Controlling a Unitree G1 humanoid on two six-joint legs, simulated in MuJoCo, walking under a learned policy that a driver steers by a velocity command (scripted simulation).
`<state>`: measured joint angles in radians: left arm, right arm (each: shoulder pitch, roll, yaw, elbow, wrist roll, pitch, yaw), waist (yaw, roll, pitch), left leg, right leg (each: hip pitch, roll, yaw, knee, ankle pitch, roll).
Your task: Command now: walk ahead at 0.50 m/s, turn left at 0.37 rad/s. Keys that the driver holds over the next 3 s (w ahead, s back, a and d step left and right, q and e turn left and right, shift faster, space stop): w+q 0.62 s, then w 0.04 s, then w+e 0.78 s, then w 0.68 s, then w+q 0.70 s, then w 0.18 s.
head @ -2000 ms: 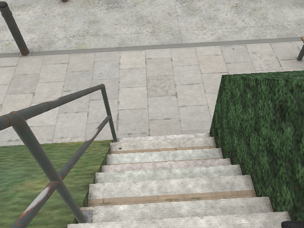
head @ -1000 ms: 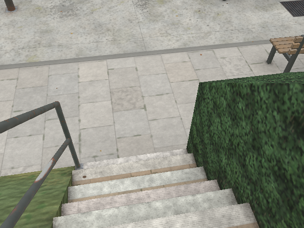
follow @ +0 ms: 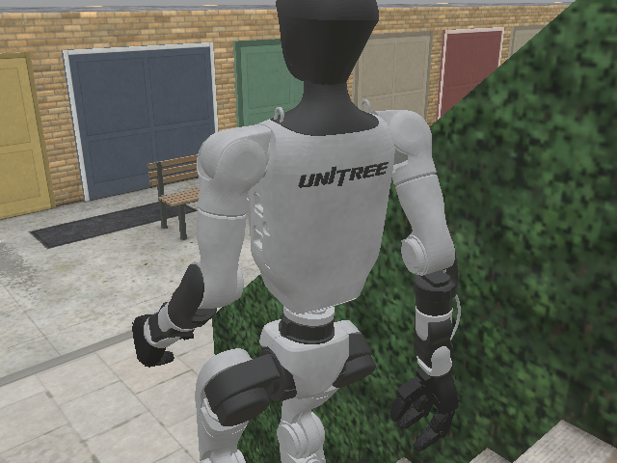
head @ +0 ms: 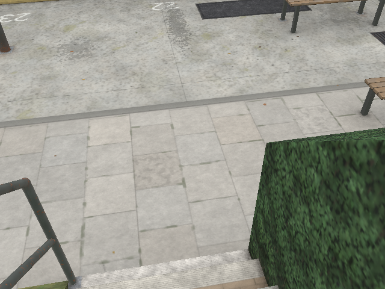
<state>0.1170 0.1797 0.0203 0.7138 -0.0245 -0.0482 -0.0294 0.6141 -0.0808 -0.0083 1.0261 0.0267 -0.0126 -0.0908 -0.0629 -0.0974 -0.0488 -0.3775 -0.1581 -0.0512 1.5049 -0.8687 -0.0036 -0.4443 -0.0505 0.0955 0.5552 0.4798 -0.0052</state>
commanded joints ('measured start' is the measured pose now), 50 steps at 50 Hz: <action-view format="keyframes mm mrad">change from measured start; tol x64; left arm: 1 657 74 60 197 33 18 -7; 42 -16 117 32 -157 11 67 28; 50 652 231 119 141 -3 76 -15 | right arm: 1 -57 -65 -32 -9 13 0 24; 50 -404 -239 -43 -262 -5 -8 38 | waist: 1 288 -66 64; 50 288 190 42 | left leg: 1 -495 -88 -164 528 155 93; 17 -611 192 -236 -482 1367 31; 28 607 194 -21 -859 1691 231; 30 395 424 -687 -1166 558 389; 50 -469 290 -152 96 470 103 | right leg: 1 653 -132 -8 -127 35 -119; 6 313 -400 613 -135 -970 -191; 24 -10 -249 -114 407 -830 -64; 27 -179 -121 -243 1319 -388 68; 28 -553 75 -226 1809 -1413 87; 43 -139 110 58 291 132 65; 50 406 -13 -33 82 -172 -35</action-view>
